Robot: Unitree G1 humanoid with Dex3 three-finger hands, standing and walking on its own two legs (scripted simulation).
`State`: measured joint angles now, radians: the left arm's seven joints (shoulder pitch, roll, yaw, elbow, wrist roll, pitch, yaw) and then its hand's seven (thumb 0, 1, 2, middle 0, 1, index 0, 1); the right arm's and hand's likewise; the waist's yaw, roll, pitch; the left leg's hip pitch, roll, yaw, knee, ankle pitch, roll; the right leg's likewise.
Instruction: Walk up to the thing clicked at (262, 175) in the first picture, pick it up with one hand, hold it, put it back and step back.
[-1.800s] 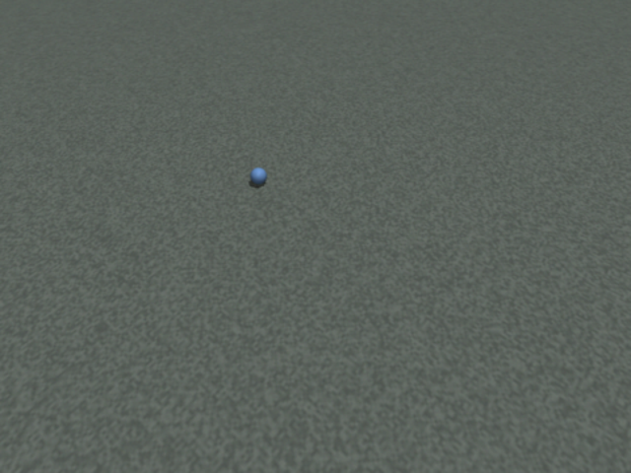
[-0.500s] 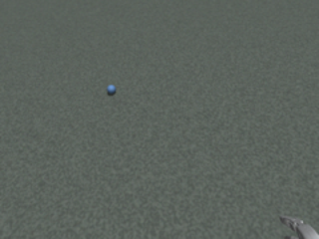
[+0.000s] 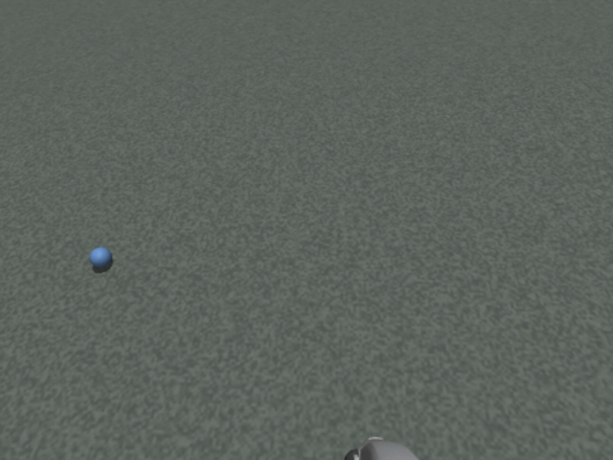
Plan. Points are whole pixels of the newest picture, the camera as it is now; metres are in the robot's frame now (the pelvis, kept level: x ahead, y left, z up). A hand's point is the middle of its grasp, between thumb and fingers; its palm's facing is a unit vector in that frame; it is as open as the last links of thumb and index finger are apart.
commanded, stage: walk up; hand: left
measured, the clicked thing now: (100, 257) +1.06 +0.71 -0.71
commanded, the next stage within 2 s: none
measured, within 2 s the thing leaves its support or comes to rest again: neither
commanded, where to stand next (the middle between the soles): +0.73 +0.89 m, yaw -55 degrees
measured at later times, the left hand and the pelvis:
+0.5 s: hand out of the picture +0.36 +0.56 -0.14, palm faces -0.25 -0.76 -0.59, open 7.4 cm; pelvis +0.19 +0.25 -0.02, yaw -16 degrees
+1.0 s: hand out of the picture +0.55 +0.65 -0.11, palm faces -0.39 -0.70 -0.60, open 7.4 cm; pelvis +0.35 +0.40 +0.00, yaw -27 degrees
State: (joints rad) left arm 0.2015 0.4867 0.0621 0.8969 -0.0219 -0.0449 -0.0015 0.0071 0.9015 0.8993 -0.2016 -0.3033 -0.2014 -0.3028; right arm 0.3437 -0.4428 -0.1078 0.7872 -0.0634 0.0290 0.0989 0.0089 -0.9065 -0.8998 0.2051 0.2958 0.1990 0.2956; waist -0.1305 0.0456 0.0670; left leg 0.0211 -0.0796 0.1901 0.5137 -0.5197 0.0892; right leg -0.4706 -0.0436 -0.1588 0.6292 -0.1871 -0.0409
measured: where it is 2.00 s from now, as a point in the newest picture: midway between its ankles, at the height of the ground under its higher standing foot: (65, 377)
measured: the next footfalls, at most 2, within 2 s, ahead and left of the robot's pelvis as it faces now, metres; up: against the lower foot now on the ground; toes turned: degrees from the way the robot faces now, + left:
left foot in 0.38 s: +0.31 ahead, +0.34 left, +0.00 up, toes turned -9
right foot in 0.76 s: +0.33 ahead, +0.20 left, +0.00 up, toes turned -29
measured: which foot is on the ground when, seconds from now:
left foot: down 0.00-0.04, up 0.06-0.36, down 0.38-0.78, up 0.80-1.00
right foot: down 0.00-0.38, up 0.40-0.74, down 0.76-1.00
